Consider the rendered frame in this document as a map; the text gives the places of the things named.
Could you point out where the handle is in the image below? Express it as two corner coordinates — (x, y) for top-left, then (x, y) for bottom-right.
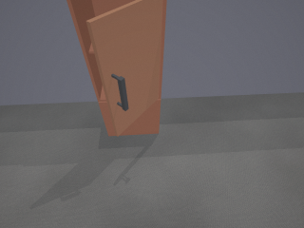
(111, 74), (129, 111)

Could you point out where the cupboard door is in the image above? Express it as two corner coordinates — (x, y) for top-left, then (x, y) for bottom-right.
(86, 0), (162, 137)

